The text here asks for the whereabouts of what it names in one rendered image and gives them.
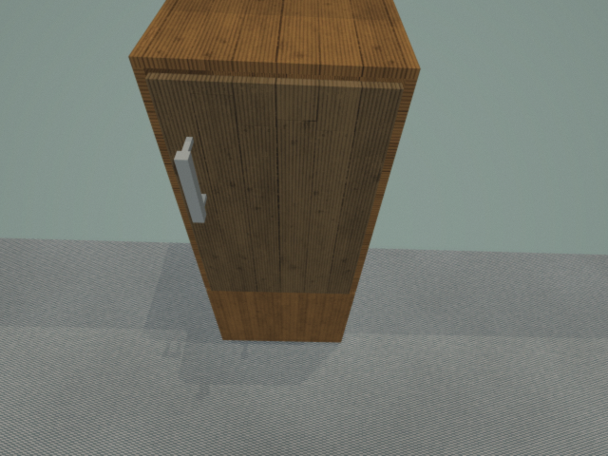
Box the handle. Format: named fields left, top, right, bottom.
left=174, top=137, right=207, bottom=223

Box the cupboard door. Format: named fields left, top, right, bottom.
left=145, top=72, right=404, bottom=295

